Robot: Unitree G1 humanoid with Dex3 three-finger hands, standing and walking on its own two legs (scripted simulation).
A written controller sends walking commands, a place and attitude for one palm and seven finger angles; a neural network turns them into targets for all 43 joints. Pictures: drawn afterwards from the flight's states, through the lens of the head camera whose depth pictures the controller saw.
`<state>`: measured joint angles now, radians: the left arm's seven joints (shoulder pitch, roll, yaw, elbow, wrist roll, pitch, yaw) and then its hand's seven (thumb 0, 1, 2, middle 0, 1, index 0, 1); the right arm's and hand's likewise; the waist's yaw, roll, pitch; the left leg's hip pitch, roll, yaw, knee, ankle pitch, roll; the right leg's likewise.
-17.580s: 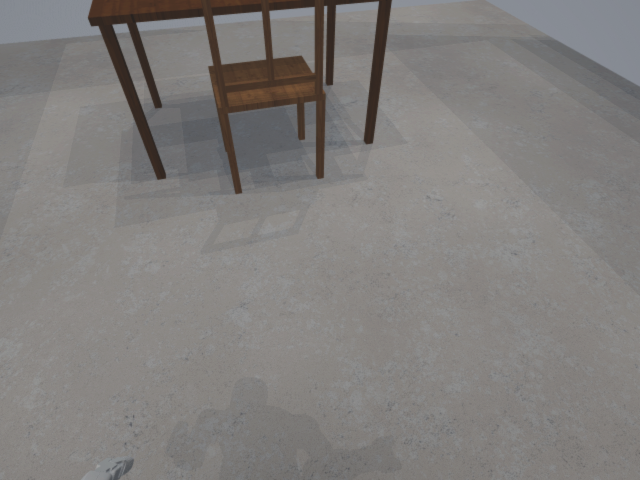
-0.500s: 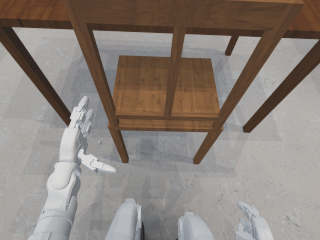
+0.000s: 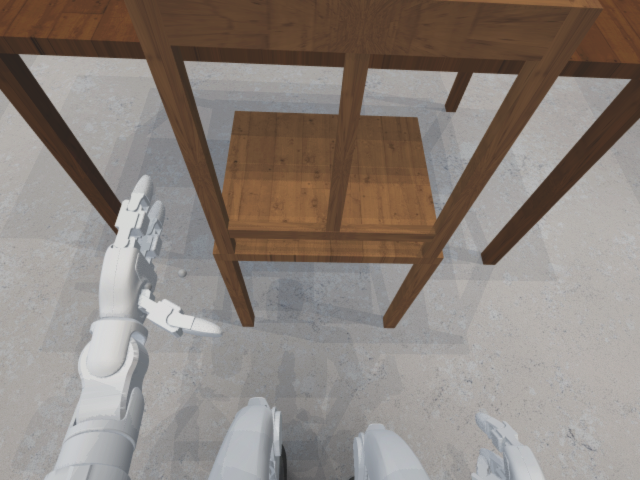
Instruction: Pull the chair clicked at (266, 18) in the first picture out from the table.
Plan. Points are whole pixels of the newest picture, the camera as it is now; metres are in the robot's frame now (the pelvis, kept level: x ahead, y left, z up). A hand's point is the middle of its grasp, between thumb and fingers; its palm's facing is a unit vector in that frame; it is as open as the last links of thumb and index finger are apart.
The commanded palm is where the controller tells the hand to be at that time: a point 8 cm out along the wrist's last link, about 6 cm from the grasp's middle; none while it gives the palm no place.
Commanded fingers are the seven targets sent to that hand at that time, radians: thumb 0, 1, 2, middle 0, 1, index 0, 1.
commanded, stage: aim the fingers beside a spindle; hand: left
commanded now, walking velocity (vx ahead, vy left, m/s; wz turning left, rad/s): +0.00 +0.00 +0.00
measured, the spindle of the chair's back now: (342, 162) +0.51 -0.01 +0.05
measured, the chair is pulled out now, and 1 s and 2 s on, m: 0.00 0.00 0.00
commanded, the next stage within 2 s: push the fingers through the gap in 0.18 s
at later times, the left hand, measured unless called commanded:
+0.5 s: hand (191, 262) +0.37 +0.17 +0.02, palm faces +0.01 -1.00 -0.04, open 17.0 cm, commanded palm +0.35 +0.22 +0.03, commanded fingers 0.00 -0.50 0.30 -0.06 -0.08 -0.06 -0.08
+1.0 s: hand (197, 227) +0.42 +0.17 +0.02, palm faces +0.03 -1.00 -0.03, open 17.0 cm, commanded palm +0.40 +0.22 +0.03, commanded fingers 0.00 -0.50 0.30 -0.06 -0.08 -0.06 -0.08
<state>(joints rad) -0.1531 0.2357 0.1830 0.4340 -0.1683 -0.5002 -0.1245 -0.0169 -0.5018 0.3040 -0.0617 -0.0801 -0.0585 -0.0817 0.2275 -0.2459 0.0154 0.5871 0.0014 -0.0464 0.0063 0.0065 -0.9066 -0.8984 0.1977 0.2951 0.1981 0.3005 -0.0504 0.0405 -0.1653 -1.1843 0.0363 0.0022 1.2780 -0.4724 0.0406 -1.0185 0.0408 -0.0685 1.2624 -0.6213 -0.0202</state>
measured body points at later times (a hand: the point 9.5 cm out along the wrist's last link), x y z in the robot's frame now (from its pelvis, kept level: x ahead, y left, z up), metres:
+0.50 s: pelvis +0.00 +0.00 +0.00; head +0.11 +0.02 +0.44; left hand +0.36 +0.23 +0.03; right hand +0.15 -0.24 -0.11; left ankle +0.07 +0.10 -0.62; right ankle -0.01 -0.11 -0.62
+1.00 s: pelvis +0.00 +0.00 +0.00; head +0.13 +0.02 +0.43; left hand +0.41 +0.23 +0.02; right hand +0.10 -0.26 -0.12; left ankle +0.07 +0.10 -0.62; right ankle -0.01 -0.11 -0.62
